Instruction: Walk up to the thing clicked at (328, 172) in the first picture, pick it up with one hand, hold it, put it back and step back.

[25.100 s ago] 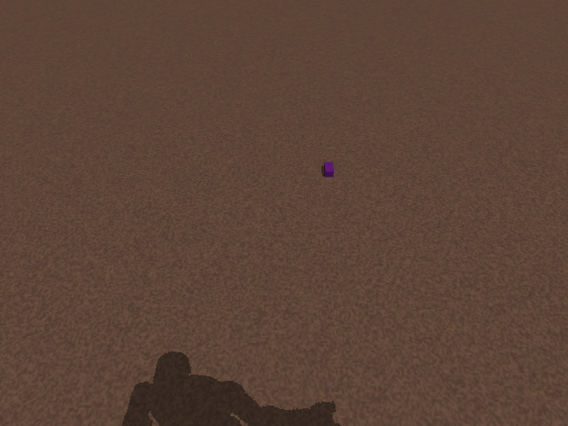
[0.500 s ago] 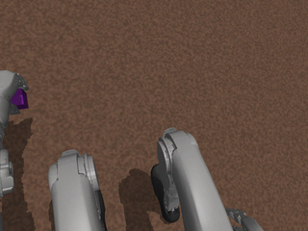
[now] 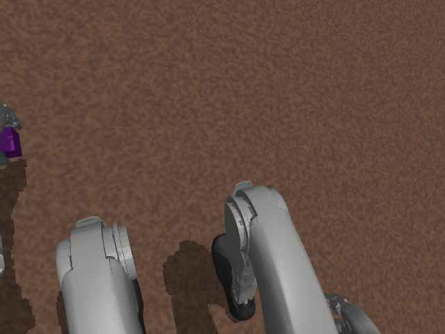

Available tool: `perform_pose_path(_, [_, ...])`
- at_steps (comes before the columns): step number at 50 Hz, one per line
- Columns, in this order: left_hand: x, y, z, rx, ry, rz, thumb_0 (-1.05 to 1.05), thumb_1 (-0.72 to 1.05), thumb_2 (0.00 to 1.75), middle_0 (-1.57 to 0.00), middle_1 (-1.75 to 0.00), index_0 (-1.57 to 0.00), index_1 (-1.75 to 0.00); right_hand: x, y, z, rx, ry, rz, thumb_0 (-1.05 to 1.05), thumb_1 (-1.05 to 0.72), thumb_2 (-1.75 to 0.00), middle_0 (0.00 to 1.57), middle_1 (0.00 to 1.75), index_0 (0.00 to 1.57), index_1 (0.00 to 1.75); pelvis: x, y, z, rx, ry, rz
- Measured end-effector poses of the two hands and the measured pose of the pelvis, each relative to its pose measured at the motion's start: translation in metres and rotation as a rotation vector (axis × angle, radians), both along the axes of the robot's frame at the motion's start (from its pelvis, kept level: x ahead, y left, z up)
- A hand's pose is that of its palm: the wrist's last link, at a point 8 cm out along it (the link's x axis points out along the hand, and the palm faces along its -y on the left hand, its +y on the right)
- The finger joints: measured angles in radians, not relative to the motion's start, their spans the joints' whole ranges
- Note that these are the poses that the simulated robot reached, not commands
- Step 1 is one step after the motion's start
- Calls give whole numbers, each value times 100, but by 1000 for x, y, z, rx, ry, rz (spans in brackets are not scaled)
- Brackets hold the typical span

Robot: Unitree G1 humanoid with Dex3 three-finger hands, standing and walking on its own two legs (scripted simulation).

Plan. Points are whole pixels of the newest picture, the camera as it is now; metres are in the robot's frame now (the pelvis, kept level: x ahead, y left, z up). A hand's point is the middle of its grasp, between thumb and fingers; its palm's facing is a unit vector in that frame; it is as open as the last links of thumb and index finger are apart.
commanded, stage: lower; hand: left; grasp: from above
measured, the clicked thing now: out of the picture +0.47 +0.33 -0.21
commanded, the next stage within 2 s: rest in 0.16 s
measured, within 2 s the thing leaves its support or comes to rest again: rests again in 1.24 s
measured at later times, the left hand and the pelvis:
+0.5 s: hand (7, 150) +0.47 +0.31 -0.23, palm faces -0.48 -0.09 -0.87, open 7.2 cm; pelvis +0.00 +0.00 -0.02, yaw -2 degrees
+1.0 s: hand (14, 155) +0.46 +0.31 -0.26, palm faces -0.48 -0.11 -0.87, open 7.2 cm; pelvis +0.00 +0.01 -0.02, yaw -4 degrees
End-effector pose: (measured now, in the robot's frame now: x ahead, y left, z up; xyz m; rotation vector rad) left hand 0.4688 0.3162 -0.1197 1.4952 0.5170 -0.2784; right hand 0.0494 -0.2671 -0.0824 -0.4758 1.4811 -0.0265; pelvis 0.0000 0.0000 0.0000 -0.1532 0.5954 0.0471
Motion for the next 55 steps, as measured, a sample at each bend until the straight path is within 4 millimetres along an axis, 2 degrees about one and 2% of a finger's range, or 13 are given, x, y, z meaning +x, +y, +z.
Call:
perform_pose_path(18, [4, -2, -37, -13, -14, 3, 0, 41, 8, -98, -16, -101, -13, -8, 4, -3, -14, 23, 41, 0, -91, -89, 20, 30, 20, 30, 2, 2, -16, -20, -22, -13])
perform_pose_path(30, [6, -7, -60, -24, 1, 11, 0, 42, 7, -98, -15, -102, -12, -16, 8, 1, -9, 49, 74, 0, -90, -89, 20, 30, 20, 30, 2, 2, -19, -34, -36, -25])
perform_pose_path(55, [4, -3, -85, -24, -6, 34, -1, 41, 7, -99, -15, -103, -11, -4, 11, 9, -17, 33, 182, 0, -90, -89, 20, 30, 20, 30, 2, 6, -24, -63, -68, -40])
